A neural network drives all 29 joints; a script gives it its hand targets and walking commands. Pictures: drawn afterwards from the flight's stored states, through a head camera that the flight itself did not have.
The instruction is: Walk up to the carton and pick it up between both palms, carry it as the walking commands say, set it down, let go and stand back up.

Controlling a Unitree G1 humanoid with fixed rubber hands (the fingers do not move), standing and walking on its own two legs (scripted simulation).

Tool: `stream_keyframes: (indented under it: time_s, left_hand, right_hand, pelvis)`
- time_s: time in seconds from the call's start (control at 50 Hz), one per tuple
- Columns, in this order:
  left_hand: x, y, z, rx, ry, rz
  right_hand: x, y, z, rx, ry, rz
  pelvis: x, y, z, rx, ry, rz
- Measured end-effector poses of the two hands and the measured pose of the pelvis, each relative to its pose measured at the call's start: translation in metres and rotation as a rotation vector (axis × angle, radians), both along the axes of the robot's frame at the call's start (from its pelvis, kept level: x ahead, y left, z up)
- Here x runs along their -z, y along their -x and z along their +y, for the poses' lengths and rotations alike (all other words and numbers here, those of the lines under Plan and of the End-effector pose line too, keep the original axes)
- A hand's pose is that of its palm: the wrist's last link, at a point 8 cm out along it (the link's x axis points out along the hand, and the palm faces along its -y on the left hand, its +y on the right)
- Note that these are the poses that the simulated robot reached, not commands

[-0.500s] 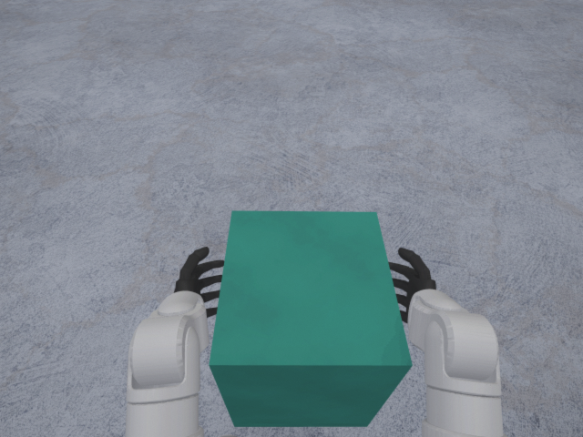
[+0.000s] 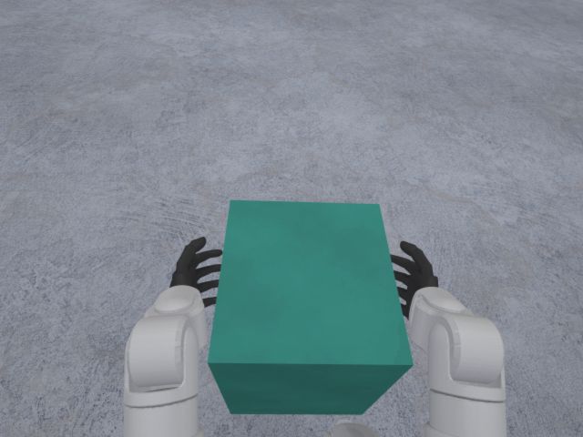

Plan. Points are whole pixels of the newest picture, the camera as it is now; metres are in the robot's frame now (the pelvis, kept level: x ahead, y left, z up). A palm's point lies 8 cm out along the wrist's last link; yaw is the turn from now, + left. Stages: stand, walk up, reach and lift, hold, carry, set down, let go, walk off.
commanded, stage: carry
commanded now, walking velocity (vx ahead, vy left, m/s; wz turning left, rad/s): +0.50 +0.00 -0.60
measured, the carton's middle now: (300, 315) +0.30 +0.00 +0.00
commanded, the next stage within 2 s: none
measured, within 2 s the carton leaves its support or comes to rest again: neither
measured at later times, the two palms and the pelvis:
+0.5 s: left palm (273, 153) +0.60 +0.04 +0.04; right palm (425, 182) +0.55 -0.25 +0.04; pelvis +0.30 -0.05 -0.02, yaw -12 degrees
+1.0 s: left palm (329, 67) +0.92 -0.10 +0.07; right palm (447, 102) +0.75 -0.34 +0.09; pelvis +0.60 -0.06 +0.00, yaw -34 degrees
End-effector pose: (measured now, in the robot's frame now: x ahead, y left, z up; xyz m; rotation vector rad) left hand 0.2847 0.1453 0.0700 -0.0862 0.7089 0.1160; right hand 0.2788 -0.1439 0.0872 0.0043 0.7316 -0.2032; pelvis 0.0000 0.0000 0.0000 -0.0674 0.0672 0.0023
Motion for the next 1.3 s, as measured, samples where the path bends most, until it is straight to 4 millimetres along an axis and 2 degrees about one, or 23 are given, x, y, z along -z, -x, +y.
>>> stream_keyframes:
  time_s: [0.1,0.18,0.24,0.32,0.36,0.42,0.48,0.56,0.64,0.74,0.8,0.84,0.9,0.98,1.06,1.14,1.22,1.3]
  left_hand:
    - [-0.019,-0.058,-0.007,0.044,-0.019,-0.05]
    - [-0.021,-0.107,-0.014,0.049,-0.027,-0.062]
    - [-0.013,-0.15,-0.024,0.043,-0.028,-0.056]
    - [0.007,-0.208,-0.045,0.03,-0.024,-0.042]
    - [0.016,-0.234,-0.058,0.045,-0.043,-0.016]
    - [0.026,-0.268,-0.077,0.085,-0.066,0.057]
    - [0.027,-0.303,-0.098,0.141,-0.085,0.099]
    - [0.018,-0.357,-0.131,0.239,-0.093,0.06]
    - [0.006,-0.414,-0.161,0.337,-0.087,-0.002]
    - [-0.001,-0.489,-0.182,0.422,-0.068,-0.064]
    - [0.006,-0.536,-0.187,0.439,-0.033,-0.073]
    - [0.012,-0.56,-0.191,0.447,-0.012,-0.04]
    - [0.012,-0.589,-0.204,0.49,-0.012,0.011]
    - [0.005,-0.624,-0.234,0.563,0.005,0.018]
    - [-0.008,-0.659,-0.268,0.618,0.016,-0.022]
    - [-0.017,-0.694,-0.304,0.653,0.015,-0.05]
    - [-0.013,-0.731,-0.347,0.672,0.009,-0.058]
    - [0.002,-0.768,-0.4,0.668,0.006,-0.052]
  right_hand:
    - [-0.015,-0.046,-0.007,0.04,-0.015,-0.05]
    - [-0.015,-0.094,-0.014,0.043,-0.021,-0.062]
    - [-0.006,-0.137,-0.024,0.041,-0.026,-0.057]
    - [0.015,-0.198,-0.045,0.031,-0.027,-0.045]
    - [0.027,-0.222,-0.058,0.05,-0.05,-0.018]
    - [0.042,-0.245,-0.076,0.089,-0.07,0.056]
    - [0.048,-0.263,-0.095,0.144,-0.088,0.096]
    - [0.042,-0.29,-0.122,0.242,-0.093,0.057]
    - [0.028,-0.32,-0.143,0.339,-0.086,-0.005]
    - [0.016,-0.375,-0.157,0.42,-0.064,-0.066]
    - [0.015,-0.416,-0.159,0.44,-0.034,-0.076]
    - [0.014,-0.437,-0.162,0.452,-0.017,-0.045]
    - [0.012,-0.455,-0.169,0.493,-0.015,0.008]
    - [0.002,-0.471,-0.186,0.565,0.003,0.015]
    - [-0.011,-0.492,-0.21,0.621,0.014,-0.025]
    - [-0.017,-0.519,-0.24,0.652,0.017,-0.052]
    - [-0.012,-0.552,-0.281,0.671,0.01,-0.06]
    - [0.007,-0.588,-0.333,0.671,0.002,-0.057]
  pelvis:
    - [-0.002,-0.058,0.005,0.031,0.009,-0.014]
    - [0.005,-0.111,-0.001,0.054,0.001,-0.02]
    - [0.016,-0.153,-0.011,0.071,-0.007,-0.024]
    - [0.035,-0.212,-0.034,0.08,-0.022,-0.043]
    - [0.037,-0.233,-0.041,0.119,-0.01,-0.05]
    - [0.028,-0.26,-0.048,0.148,-0.032,-0.05]
    - [0.018,-0.287,-0.052,0.194,-0.046,-0.042]
    - [0.012,-0.33,-0.053,0.257,-0.047,-0.026]
    - [0.01,-0.381,-0.053,0.31,-0.047,-0.017]
    - [0.018,-0.458,-0.051,0.371,-0.04,-0.007]
    - [0.028,-0.504,-0.051,0.424,-0.051,-0.012]
    - [0.025,-0.527,-0.051,0.491,-0.059,-0.003]
    - [0.013,-0.555,-0.052,0.544,-0.029,0.008]
    - [0.003,-0.591,-0.059,0.591,-0.01,0.005]
    - [-0.001,-0.629,-0.076,0.621,0.001,-0.001]
    - [0.0,-0.67,-0.105,0.652,0.013,-0.01]
    - [0.01,-0.71,-0.144,0.686,0.011,-0.023]
    - [0.028,-0.747,-0.195,0.694,-0.001,-0.042]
